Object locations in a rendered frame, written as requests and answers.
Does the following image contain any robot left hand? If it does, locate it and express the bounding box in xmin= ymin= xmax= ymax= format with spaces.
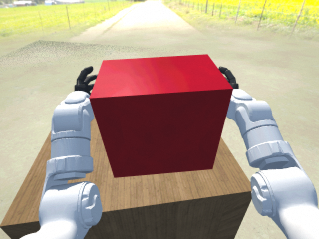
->
xmin=74 ymin=66 xmax=98 ymax=95

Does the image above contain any pedestal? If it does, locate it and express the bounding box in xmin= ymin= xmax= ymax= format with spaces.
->
xmin=0 ymin=115 xmax=252 ymax=239

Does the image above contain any carton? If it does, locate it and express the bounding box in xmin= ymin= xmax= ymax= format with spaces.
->
xmin=89 ymin=54 xmax=233 ymax=178

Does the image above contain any left robot upper arm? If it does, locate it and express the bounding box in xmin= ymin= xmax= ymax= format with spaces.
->
xmin=20 ymin=181 xmax=103 ymax=239

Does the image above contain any robot right hand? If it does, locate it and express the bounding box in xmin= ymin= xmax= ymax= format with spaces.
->
xmin=219 ymin=66 xmax=239 ymax=89

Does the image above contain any right robot forearm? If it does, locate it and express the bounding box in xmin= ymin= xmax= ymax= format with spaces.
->
xmin=226 ymin=89 xmax=318 ymax=206

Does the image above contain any right robot upper arm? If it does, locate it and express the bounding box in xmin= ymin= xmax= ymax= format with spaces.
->
xmin=250 ymin=166 xmax=319 ymax=239

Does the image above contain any left robot forearm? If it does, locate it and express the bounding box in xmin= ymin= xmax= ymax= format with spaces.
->
xmin=38 ymin=91 xmax=94 ymax=225

